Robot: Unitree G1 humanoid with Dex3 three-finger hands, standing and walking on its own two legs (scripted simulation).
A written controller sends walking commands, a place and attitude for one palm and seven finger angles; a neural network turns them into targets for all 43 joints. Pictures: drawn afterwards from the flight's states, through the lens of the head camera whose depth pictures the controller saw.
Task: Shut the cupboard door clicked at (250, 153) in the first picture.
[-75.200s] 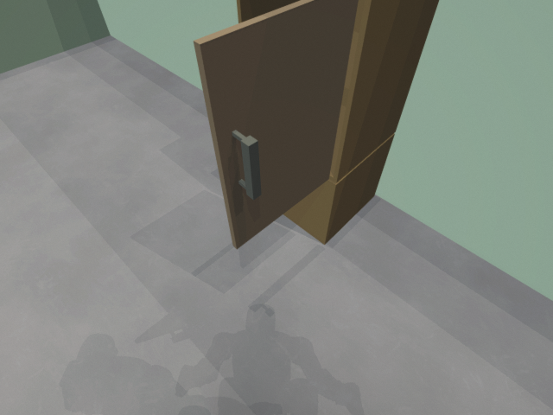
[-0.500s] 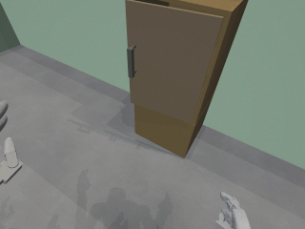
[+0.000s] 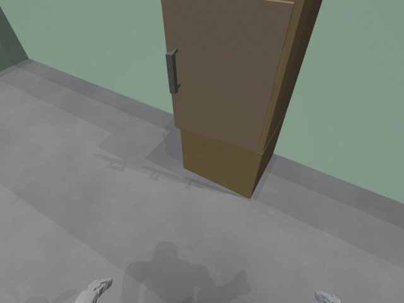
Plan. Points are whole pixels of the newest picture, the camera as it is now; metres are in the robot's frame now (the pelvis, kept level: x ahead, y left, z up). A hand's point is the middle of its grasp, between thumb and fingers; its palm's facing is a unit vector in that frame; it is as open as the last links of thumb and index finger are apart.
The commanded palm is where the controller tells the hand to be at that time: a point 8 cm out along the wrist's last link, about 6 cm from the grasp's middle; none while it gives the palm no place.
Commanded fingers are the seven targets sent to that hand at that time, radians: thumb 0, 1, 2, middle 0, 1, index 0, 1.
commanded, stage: let the arm hang, fingers relaxed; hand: left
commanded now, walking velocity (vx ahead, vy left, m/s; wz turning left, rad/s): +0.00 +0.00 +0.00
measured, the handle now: (174, 71) +0.91 +0.12 -0.01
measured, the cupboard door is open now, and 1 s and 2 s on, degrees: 8 8 8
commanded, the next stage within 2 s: look to check the result in 0.86 s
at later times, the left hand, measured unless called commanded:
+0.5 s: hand out of the picture -0.07 +0.21 -0.15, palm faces +0.01 -0.97 -0.25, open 7.4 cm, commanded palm none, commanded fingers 0.00 0.90 0.90 -0.20 -0.30 -0.20 -0.30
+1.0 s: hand out of the picture +0.04 +0.20 -0.16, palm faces -0.02 -0.97 -0.24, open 7.4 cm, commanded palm none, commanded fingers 0.00 0.90 0.90 -0.20 -0.30 -0.20 -0.30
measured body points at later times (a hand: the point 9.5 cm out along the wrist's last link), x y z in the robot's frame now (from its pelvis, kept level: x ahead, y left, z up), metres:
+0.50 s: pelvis -0.01 +0.01 +0.01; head +0.00 +0.00 +0.46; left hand -0.06 +0.26 -0.14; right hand +0.01 -0.23 -0.14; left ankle +0.08 +0.10 -0.72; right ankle -0.05 -0.12 -0.72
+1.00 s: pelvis +0.01 +0.00 +0.02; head +0.01 +0.00 +0.47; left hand +0.04 +0.25 -0.14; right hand +0.03 -0.27 -0.13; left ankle +0.08 +0.10 -0.72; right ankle -0.05 -0.12 -0.72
